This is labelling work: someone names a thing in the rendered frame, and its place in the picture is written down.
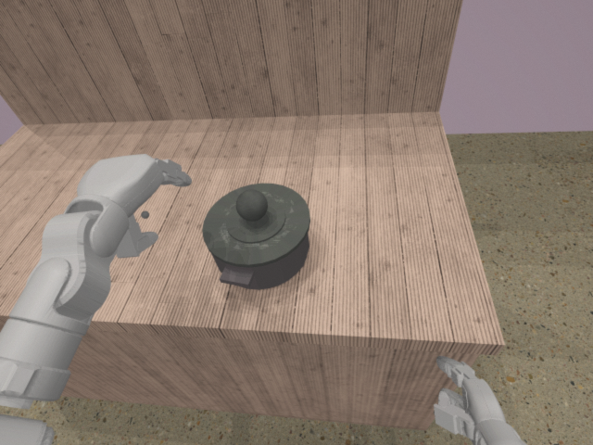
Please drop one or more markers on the lid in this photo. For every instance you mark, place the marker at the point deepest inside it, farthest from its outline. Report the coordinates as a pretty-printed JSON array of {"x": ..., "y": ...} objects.
[{"x": 242, "y": 243}]

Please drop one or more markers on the robot left upper arm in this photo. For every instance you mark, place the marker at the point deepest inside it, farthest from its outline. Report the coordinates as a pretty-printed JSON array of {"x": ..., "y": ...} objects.
[{"x": 24, "y": 431}]

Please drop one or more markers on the table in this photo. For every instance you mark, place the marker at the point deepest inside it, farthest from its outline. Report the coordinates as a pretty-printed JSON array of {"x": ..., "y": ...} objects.
[{"x": 336, "y": 99}]

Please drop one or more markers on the right robot forearm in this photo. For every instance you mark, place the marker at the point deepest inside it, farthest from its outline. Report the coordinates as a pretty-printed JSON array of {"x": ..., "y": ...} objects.
[{"x": 495, "y": 432}]

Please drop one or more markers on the robot right hand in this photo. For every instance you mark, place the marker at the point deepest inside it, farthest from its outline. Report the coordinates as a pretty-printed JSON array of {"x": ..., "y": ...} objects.
[{"x": 461, "y": 413}]

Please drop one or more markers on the knob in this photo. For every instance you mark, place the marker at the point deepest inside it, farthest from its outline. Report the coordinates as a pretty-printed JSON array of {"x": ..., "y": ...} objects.
[{"x": 251, "y": 205}]

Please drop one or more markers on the pot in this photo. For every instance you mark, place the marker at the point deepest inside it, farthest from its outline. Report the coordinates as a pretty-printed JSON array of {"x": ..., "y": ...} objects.
[{"x": 266, "y": 276}]

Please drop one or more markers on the robot left hand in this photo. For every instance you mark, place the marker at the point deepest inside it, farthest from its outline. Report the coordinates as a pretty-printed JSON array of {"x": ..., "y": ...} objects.
[{"x": 130, "y": 181}]

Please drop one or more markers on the left robot forearm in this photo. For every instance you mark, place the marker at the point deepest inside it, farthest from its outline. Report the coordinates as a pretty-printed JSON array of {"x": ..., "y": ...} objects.
[{"x": 68, "y": 285}]

